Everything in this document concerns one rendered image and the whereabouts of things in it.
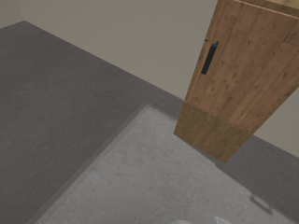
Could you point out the handle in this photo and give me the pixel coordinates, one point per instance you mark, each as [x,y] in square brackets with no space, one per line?
[209,57]

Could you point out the cupboard door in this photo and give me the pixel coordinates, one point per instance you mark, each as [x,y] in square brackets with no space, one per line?
[254,65]

